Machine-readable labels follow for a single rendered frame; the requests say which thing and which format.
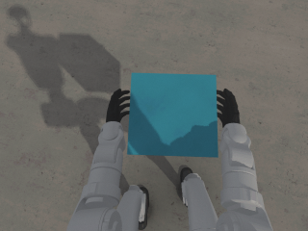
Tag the left robot upper arm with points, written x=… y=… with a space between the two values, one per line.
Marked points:
x=96 y=219

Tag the carton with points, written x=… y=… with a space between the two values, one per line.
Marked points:
x=173 y=115

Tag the robot left hand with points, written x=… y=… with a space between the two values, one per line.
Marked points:
x=114 y=110

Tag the right robot shin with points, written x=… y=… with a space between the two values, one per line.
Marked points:
x=193 y=175

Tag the robot right hand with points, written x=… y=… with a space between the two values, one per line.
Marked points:
x=229 y=110

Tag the right robot forearm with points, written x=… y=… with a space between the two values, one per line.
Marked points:
x=239 y=180

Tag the right robot upper arm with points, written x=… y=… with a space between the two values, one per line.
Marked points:
x=235 y=221

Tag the left robot forearm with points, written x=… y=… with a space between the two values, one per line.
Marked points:
x=102 y=189

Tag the right robot thigh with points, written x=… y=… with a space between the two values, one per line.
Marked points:
x=201 y=213

